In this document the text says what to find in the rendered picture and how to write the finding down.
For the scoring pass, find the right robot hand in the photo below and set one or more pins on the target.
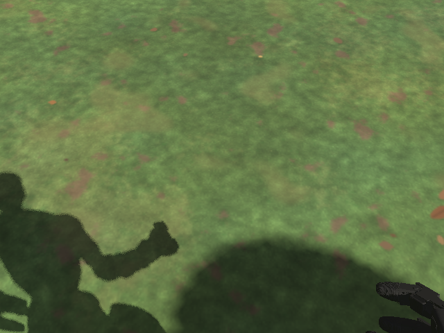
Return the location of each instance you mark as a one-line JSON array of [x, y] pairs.
[[421, 299]]

